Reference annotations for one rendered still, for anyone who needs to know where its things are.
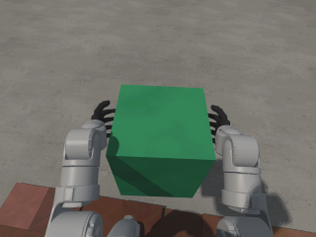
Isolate robot right hand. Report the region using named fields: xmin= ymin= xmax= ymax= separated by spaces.
xmin=208 ymin=105 xmax=230 ymax=143

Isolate left robot thigh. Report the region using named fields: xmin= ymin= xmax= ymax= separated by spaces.
xmin=107 ymin=219 xmax=140 ymax=237

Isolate robot left hand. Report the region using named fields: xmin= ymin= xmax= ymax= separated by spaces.
xmin=91 ymin=100 xmax=116 ymax=138

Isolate robot right forearm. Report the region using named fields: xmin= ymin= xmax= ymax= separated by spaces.
xmin=214 ymin=124 xmax=275 ymax=237

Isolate left robot shin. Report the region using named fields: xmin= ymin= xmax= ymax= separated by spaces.
xmin=123 ymin=215 xmax=136 ymax=222

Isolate right robot upper arm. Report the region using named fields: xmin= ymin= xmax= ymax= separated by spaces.
xmin=216 ymin=216 xmax=274 ymax=237

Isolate robot left forearm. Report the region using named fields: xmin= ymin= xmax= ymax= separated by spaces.
xmin=44 ymin=119 xmax=108 ymax=237

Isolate carton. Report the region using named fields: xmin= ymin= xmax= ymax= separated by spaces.
xmin=106 ymin=84 xmax=216 ymax=198

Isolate left robot upper arm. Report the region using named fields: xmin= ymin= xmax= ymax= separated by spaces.
xmin=45 ymin=210 xmax=104 ymax=237

